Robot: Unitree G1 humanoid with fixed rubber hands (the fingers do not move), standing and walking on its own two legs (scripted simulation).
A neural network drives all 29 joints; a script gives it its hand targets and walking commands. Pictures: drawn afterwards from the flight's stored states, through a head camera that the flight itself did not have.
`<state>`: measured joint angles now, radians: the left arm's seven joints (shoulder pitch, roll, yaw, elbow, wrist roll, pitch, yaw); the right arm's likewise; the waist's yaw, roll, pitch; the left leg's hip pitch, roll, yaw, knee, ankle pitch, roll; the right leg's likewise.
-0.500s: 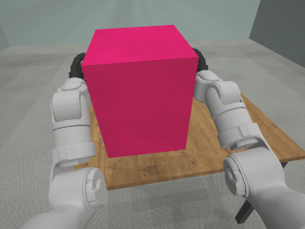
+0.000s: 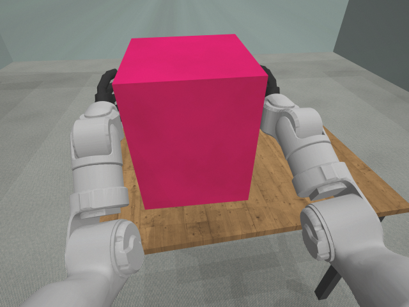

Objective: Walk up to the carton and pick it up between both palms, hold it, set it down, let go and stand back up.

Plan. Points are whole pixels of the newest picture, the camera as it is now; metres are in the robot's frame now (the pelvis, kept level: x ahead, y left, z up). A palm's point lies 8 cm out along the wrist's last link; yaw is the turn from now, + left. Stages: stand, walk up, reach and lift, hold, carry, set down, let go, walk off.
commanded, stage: hold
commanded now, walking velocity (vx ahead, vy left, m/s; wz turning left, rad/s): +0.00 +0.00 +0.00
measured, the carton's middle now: (190, 120) +0.38 +0.00 +0.24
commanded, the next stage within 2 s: none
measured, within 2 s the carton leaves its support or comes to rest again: neither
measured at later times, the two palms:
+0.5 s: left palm (107, 112) +0.37 +0.15 +0.27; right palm (267, 104) +0.37 -0.14 +0.27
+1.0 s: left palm (105, 111) +0.37 +0.15 +0.27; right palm (267, 104) +0.37 -0.14 +0.27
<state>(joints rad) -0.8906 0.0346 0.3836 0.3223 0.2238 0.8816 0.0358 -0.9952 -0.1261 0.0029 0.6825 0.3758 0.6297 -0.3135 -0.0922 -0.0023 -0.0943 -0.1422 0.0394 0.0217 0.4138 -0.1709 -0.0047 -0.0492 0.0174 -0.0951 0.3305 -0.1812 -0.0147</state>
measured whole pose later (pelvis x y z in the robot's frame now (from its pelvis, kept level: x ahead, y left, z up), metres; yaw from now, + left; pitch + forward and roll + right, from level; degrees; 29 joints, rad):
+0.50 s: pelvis +0.01 +0.00 +0.00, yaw +0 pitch -7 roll -2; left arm -0.84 0.02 0.37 0.24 0.23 0.90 0.04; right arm -0.96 -0.13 0.03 0.62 0.40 0.65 -0.33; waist -0.10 0.00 -0.08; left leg -0.11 0.04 0.02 0.42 -0.19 -0.01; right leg -0.01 0.02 -0.09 0.32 -0.19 -0.01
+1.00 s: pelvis +0.01 +0.00 +0.00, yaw +0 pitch -7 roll -2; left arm -0.85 0.03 0.37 0.23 0.23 0.91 0.03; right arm -0.96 -0.12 0.01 0.61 0.39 0.66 -0.33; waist -0.10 0.00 -0.07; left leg -0.11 0.04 0.02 0.43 -0.19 -0.01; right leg -0.01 0.02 -0.10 0.32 -0.19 -0.01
